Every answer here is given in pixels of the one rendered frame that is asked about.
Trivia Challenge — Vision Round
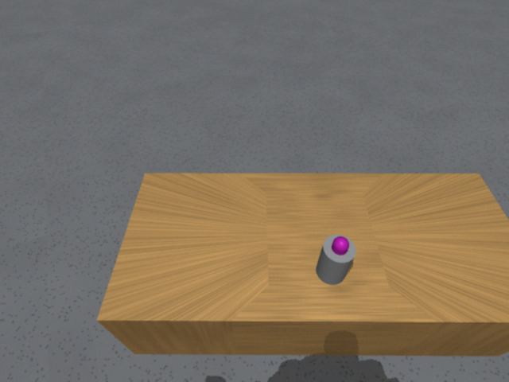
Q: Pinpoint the bottle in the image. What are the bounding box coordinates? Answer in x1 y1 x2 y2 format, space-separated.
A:
316 235 356 285

